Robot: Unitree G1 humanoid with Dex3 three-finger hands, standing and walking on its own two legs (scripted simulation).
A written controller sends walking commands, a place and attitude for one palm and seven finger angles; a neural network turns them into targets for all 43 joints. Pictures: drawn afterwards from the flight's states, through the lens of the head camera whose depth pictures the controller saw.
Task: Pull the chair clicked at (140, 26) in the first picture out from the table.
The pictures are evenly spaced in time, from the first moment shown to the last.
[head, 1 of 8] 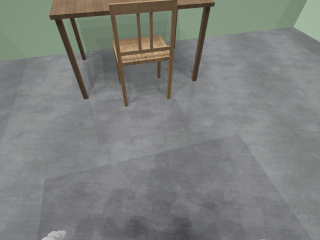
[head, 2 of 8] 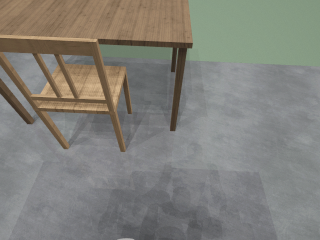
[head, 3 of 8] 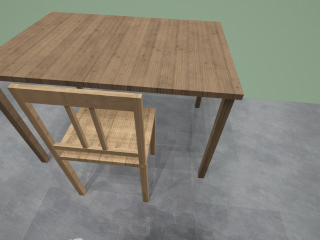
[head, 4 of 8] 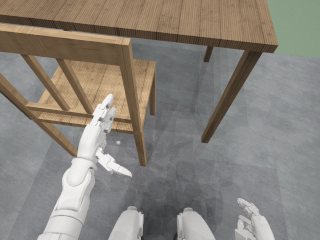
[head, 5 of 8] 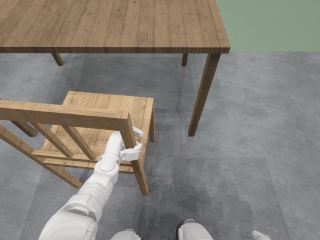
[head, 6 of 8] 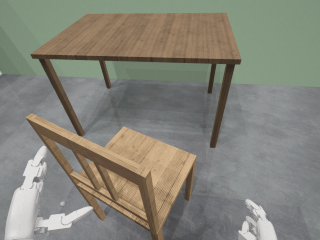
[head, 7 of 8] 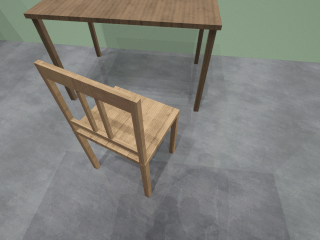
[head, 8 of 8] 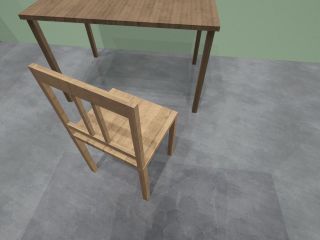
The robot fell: no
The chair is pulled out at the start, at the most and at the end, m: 0.00 0.51 0.51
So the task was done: yes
